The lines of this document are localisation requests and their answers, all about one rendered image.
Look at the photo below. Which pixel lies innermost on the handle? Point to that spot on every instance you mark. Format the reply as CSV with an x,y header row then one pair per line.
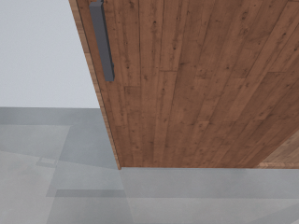
x,y
102,40

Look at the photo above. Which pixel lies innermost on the wardrobe door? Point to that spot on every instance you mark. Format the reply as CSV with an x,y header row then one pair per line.
x,y
199,83
288,152

